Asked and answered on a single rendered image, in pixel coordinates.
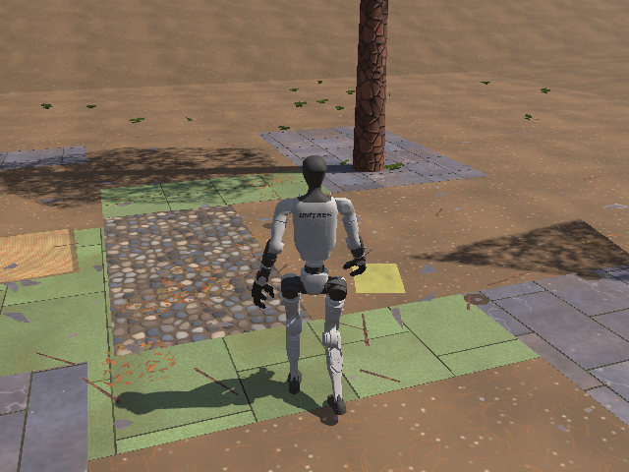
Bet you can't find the left robot upper arm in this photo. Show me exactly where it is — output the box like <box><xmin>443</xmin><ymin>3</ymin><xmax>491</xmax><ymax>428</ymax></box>
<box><xmin>268</xmin><ymin>198</ymin><xmax>295</xmax><ymax>255</ymax></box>

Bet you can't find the right robot forearm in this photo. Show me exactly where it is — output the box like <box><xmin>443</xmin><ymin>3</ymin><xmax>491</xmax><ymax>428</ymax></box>
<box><xmin>351</xmin><ymin>235</ymin><xmax>366</xmax><ymax>266</ymax></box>

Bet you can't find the left robot forearm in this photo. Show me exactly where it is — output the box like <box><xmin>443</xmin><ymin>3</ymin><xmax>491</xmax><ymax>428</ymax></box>
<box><xmin>255</xmin><ymin>239</ymin><xmax>277</xmax><ymax>286</ymax></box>

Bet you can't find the robot left foot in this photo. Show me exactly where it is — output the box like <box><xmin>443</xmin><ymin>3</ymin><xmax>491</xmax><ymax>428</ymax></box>
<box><xmin>288</xmin><ymin>370</ymin><xmax>302</xmax><ymax>394</ymax></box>

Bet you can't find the right robot hand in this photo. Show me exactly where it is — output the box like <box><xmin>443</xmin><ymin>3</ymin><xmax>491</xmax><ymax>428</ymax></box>
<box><xmin>343</xmin><ymin>260</ymin><xmax>367</xmax><ymax>276</ymax></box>

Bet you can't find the robot right thigh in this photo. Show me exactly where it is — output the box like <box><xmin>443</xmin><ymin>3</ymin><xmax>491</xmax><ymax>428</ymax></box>
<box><xmin>322</xmin><ymin>276</ymin><xmax>347</xmax><ymax>348</ymax></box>

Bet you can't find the right robot upper arm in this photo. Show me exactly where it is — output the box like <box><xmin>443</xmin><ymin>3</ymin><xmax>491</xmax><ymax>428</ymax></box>
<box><xmin>335</xmin><ymin>198</ymin><xmax>362</xmax><ymax>250</ymax></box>

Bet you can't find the left robot hand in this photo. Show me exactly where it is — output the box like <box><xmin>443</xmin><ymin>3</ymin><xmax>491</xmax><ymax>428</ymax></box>
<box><xmin>252</xmin><ymin>282</ymin><xmax>274</xmax><ymax>309</ymax></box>

